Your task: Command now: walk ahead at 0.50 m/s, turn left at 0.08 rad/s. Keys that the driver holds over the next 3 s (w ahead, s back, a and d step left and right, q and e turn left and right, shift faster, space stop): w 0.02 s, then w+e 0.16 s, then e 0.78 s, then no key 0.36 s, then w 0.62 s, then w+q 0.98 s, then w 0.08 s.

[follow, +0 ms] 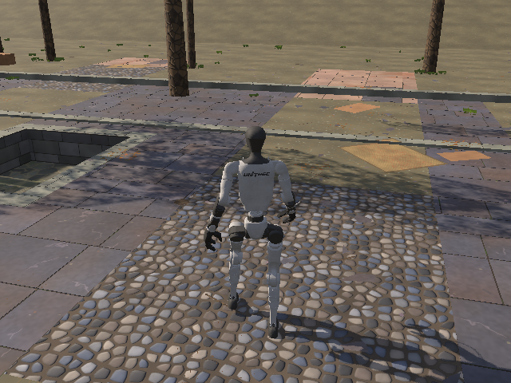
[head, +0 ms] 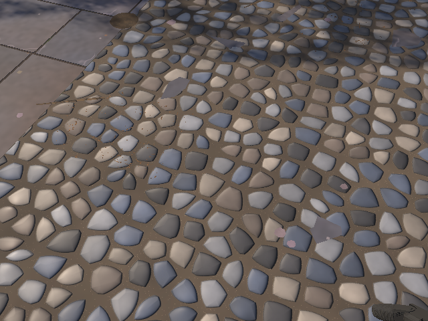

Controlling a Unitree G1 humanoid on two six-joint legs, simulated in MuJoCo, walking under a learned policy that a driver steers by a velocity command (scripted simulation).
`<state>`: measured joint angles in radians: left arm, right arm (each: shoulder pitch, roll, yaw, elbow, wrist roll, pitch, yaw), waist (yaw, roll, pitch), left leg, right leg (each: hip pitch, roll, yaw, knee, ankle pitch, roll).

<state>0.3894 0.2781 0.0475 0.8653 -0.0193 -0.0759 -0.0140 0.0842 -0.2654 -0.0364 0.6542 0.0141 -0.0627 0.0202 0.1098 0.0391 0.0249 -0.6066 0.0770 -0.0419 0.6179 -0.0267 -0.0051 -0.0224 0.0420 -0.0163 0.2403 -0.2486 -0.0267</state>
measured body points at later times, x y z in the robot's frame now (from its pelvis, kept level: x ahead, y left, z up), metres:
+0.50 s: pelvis +0.23 +0.04 +0.00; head +0.27 +0.03 +0.44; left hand +0.45 +0.26 -0.10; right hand +0.26 -0.26 -0.12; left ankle +0.19 +0.14 -0.74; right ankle +0.34 -0.11 -0.71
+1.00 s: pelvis +0.31 +0.04 -0.02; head +0.34 +0.03 +0.43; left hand +0.59 +0.21 -0.10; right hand +0.31 -0.28 -0.11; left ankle +0.39 +0.14 -0.75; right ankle +0.34 -0.10 -0.74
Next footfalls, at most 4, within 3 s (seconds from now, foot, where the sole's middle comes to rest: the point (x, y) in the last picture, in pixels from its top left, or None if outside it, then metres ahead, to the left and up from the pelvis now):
0.12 left None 0.23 0.14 -0.78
0.58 right None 0.37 -0.11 -0.78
1.00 left None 0.44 0.09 -0.78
1.34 right None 0.26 -0.08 -0.78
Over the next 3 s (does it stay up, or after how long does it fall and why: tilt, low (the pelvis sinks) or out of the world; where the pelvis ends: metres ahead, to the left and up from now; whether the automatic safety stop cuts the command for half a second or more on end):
stays up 0.99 -0.29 0.00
